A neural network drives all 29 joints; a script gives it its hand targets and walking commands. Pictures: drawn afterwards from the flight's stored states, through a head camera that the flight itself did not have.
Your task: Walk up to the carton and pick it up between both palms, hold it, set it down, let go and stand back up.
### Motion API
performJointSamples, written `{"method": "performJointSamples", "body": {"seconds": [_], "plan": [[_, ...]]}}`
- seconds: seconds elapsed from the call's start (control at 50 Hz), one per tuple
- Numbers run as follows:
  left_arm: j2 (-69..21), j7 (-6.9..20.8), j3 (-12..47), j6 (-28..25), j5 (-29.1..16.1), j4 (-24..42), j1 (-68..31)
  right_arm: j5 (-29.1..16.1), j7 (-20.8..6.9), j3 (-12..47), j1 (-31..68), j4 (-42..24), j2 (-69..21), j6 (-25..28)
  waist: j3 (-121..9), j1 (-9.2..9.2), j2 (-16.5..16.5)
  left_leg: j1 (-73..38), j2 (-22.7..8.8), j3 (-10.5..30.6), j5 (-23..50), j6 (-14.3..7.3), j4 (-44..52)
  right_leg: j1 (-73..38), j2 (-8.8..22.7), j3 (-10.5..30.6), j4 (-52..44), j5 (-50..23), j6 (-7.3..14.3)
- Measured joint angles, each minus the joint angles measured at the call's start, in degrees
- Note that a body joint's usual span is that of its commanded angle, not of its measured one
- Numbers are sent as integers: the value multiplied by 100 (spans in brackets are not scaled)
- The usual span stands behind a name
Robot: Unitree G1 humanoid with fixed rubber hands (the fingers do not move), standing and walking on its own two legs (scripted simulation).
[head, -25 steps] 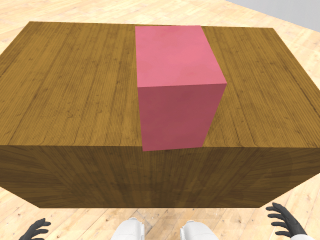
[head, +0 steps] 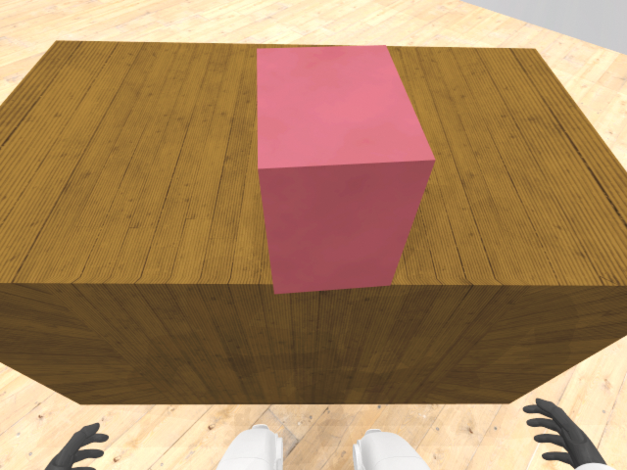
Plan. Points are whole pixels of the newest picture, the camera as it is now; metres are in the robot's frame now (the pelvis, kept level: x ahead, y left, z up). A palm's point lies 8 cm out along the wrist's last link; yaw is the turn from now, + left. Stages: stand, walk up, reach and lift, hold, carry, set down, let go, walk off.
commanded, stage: reach and lift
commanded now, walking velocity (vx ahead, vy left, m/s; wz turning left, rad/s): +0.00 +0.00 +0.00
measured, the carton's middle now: (327, 174) +0.46 -0.01 +0.11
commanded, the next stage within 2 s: none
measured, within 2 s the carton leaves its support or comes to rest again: neither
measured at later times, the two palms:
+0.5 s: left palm (97, 414) +0.19 +0.27 -0.02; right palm (549, 415) +0.18 -0.27 -0.01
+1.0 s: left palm (106, 373) +0.22 +0.25 +0.03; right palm (528, 362) +0.22 -0.23 +0.04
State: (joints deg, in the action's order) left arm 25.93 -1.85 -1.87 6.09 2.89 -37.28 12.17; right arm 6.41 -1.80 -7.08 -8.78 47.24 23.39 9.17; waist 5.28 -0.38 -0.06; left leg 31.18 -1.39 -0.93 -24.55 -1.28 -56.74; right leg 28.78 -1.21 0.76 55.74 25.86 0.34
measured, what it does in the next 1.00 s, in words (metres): rises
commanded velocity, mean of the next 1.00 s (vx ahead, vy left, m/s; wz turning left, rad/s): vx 0.00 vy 0.00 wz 0.00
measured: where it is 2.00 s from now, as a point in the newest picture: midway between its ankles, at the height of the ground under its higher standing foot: outside the picture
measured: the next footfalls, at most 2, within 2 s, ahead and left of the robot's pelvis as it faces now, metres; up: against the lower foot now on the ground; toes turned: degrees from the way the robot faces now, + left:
none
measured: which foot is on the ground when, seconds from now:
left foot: down 0.00-1.00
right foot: down 0.00-1.00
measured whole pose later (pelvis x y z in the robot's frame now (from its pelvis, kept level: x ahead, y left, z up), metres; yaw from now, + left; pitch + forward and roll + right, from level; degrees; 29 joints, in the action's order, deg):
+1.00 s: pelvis +0.04 -0.01 +0.07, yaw +1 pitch -1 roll +0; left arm 14.9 -2.4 -3.5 3.3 -6.9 -16.3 14.1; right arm -4.2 -0.2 -2.7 -15.3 27.3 9.9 15.7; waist 0.1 -1.2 3.7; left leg 10.1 0.3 -0.9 -10.0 -0.3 -21.4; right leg 8.6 0.4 0.6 22.6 12.7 0.4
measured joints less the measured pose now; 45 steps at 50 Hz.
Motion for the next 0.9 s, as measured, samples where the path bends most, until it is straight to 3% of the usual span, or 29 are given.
{"method": "performJointSamples", "body": {"seconds": [0.08,0.18,0.26,0.4,0.58,0.9], "plan": [[-446,40,2,788,193,26,-641,180,-83,-296,161,551,-49,649,241,9,2,-1,-1,0,43,54,-16,34,7,-5,96,3,0],[-671,106,-2,1071,96,530,-947,12,45,-249,158,556,-306,1005,291,121,180,-31,57,0,148,149,142,66,68,-6,102,13,0],[-670,92,-63,990,-83,819,-967,-139,168,-27,87,332,-663,1012,125,128,357,-175,90,1,332,179,553,-23,100,-8,-189,-106,8],[-636,125,-179,825,-147,820,-831,-292,212,370,19,-7,-965,1008,-146,18,372,-867,90,1,818,185,1674,-686,97,-9,-1267,-583,8],[-576,205,-193,574,-529,970,-445,-474,332,407,-159,-547,-1029,911,-160,-86,372,-1686,134,-1,1166,166,2565,-1546,139,-11,-2234,-958,8],[-921,-81,-192,-94,-846,1819,-139,-937,161,406,-556,-1576,-1307,657,-312,-86,372,-2007,171,-1,1419,57,3313,-1951,168,-14,-3160,-1308,8]]}}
